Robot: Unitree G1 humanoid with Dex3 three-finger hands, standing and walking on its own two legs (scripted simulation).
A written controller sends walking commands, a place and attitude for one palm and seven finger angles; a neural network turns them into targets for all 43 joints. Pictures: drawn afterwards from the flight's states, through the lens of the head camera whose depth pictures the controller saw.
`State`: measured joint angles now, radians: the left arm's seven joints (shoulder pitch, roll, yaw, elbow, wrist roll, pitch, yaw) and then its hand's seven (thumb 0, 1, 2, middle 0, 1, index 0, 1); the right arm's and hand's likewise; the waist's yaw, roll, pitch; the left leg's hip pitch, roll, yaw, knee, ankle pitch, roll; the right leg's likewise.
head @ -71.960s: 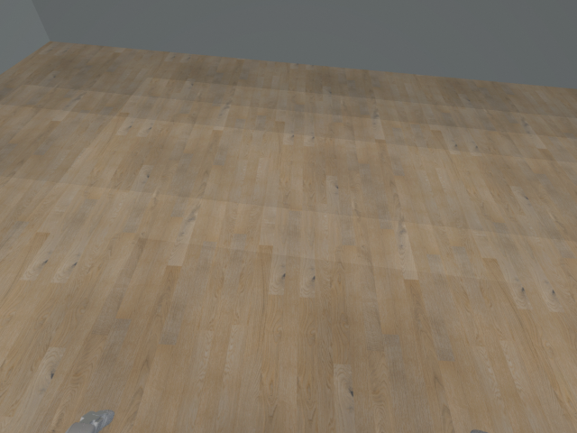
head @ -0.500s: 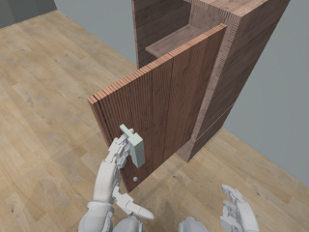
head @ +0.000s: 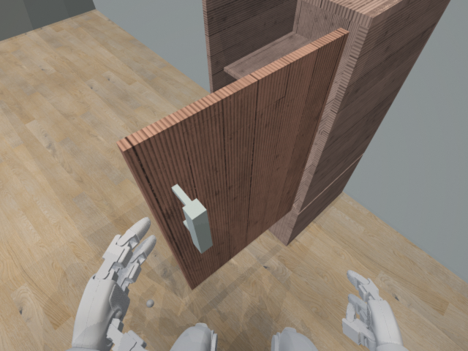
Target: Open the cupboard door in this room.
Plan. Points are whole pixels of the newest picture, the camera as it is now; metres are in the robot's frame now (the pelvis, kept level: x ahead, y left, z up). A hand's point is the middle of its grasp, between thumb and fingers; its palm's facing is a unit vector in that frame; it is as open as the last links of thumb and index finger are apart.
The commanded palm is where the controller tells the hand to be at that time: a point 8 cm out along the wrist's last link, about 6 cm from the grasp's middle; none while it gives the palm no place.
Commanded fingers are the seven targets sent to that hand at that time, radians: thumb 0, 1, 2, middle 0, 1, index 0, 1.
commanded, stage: slide the hand sideways off the handle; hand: left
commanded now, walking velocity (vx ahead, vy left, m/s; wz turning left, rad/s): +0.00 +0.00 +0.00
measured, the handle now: (191, 219) +0.31 +0.10 +0.07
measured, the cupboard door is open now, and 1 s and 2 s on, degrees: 87 87 87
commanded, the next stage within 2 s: draw the hand back to the body in 0.12 s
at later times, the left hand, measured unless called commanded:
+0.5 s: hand (111, 295) +0.18 +0.17 +0.11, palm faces -0.01 -1.00 -0.08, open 16.3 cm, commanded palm +0.15 +0.22 +0.11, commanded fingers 0.00 -0.50 0.30 -0.15 -0.30 -0.15 -0.30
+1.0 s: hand (30, 267) +0.19 +0.24 +0.16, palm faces +0.24 -0.90 -0.36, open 14.1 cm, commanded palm +0.15 +0.29 +0.20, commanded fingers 0.00 0.20 0.60 -0.17 -0.30 -0.17 -0.30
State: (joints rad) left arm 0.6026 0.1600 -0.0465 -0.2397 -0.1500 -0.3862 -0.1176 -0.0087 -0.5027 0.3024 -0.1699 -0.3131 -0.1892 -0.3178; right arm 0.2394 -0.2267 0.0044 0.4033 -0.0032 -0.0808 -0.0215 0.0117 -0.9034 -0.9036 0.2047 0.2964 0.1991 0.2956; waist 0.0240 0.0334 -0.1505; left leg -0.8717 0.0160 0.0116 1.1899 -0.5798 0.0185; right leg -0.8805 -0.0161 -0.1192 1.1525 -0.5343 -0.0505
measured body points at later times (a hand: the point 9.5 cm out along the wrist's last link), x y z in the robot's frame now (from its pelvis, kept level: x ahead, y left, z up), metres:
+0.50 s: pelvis +0.00 +0.01 +0.02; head +0.03 +0.00 +0.47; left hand +0.18 +0.22 +0.12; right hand +0.17 -0.22 -0.05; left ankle +0.00 +0.11 -0.65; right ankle +0.02 -0.09 -0.65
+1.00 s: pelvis +0.02 +0.03 +0.07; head +0.01 +0.02 +0.52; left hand +0.17 +0.29 +0.19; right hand +0.21 -0.18 +0.00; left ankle +0.00 +0.11 -0.65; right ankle +0.02 -0.09 -0.65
